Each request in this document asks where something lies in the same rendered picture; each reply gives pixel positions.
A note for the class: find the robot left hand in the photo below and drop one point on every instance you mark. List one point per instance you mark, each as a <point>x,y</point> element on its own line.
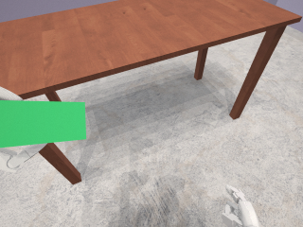
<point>9,159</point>

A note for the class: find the table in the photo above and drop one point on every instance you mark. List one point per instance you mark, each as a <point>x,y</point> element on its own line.
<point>42,54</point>

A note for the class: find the robot right hand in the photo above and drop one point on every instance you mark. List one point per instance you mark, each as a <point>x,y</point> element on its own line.
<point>243,215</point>

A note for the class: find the sponge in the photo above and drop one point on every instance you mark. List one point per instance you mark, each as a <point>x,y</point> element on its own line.
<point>26,122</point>

